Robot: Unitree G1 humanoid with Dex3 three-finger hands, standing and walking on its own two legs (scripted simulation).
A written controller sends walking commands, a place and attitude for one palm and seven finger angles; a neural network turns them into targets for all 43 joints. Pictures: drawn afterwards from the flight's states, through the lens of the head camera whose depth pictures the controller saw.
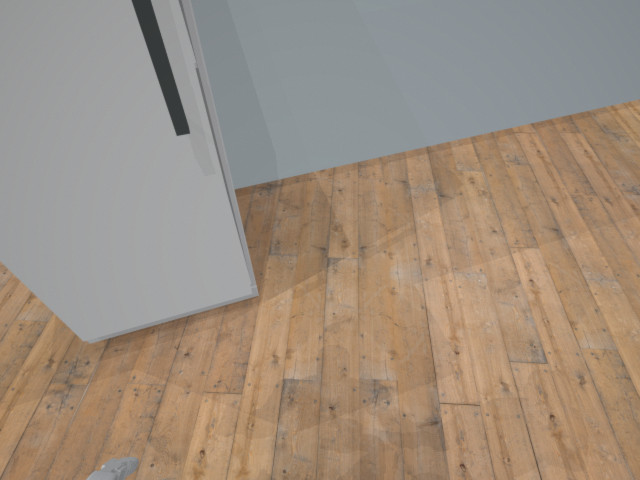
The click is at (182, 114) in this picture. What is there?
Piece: fridge door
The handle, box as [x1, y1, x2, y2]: [132, 0, 189, 135]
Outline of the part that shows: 132,0 176,134 179,135 189,133 186,119 150,0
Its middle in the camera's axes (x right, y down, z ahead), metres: -0.29 -0.38 +0.62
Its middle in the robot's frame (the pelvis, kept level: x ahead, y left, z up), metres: +0.74 +0.33 +0.26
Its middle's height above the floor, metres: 1.03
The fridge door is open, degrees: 0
